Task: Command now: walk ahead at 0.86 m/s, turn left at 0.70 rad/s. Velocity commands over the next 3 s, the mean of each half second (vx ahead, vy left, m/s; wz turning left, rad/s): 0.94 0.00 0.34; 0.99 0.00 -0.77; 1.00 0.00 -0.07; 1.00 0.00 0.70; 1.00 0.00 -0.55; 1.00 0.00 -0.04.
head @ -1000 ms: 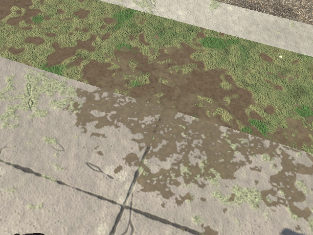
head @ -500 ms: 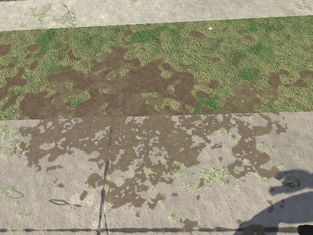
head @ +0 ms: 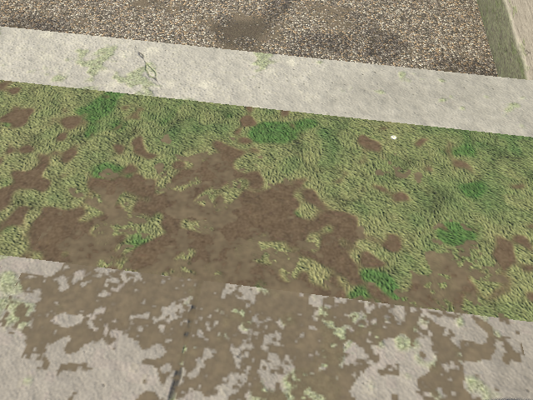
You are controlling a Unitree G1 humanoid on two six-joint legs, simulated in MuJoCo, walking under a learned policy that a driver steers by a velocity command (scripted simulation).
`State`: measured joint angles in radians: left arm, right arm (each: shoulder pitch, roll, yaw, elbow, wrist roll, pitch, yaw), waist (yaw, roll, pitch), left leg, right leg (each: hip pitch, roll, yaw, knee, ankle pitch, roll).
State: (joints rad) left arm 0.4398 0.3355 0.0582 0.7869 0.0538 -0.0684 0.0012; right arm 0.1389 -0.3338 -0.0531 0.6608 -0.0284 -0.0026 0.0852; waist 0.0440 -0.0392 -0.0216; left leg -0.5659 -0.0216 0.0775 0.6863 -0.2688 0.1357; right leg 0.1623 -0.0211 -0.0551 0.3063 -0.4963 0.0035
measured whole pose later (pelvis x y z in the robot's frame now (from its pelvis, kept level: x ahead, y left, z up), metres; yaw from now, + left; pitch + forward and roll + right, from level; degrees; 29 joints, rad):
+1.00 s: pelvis +0.94 +0.18 +0.02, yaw -15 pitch +2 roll +1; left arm 0.32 0.37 0.08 0.83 0.01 -0.04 -0.02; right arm 0.16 -0.29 -0.01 0.70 -0.06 -0.08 -0.02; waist 0.04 -0.04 0.02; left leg -0.33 0.05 0.05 0.54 -0.24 -0.04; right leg -0.37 0.04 0.05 1.27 -0.32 -0.11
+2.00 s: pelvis +1.67 +0.01 -0.03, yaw +9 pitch +0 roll +0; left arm 0.08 0.14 -0.06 0.63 0.06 0.02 0.06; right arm 0.06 -0.22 0.03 0.62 -0.02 0.04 -0.01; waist -0.01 0.01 0.08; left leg -0.53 -0.22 0.02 0.98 -0.29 0.13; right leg -0.57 0.00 0.08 1.00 -0.33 0.02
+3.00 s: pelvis +1.50 +0.01 +0.02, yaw -12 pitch +0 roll +1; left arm 0.02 0.20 -0.03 0.49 0.02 0.02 0.02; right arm 0.05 -0.24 -0.03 0.53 0.02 0.04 0.00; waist -0.02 -0.04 -0.01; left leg -0.50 -0.05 -0.04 0.94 -0.35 -0.02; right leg -0.38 -0.02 -0.06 0.59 -0.21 -0.04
